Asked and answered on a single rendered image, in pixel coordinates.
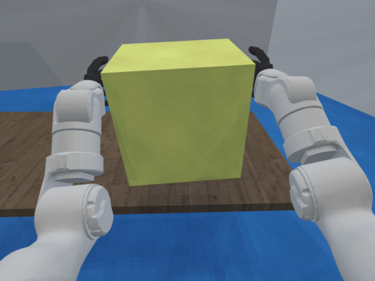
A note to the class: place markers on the robot right upper arm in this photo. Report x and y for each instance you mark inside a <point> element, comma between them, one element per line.
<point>334,194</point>

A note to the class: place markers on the robot left upper arm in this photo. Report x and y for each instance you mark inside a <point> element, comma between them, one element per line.
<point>68,222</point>

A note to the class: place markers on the robot left forearm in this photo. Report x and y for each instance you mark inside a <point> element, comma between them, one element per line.
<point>76,133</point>

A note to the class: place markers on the carton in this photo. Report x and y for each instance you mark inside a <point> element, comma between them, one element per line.
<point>180,109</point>

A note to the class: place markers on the robot right hand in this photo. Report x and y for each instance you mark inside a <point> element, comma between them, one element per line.
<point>259,66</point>

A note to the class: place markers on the robot left hand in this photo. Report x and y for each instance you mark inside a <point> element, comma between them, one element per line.
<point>94,74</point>

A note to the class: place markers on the robot right forearm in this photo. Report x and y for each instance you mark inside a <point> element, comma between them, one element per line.
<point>307,132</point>

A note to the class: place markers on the table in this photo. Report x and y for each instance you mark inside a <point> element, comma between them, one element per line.
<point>26,141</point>

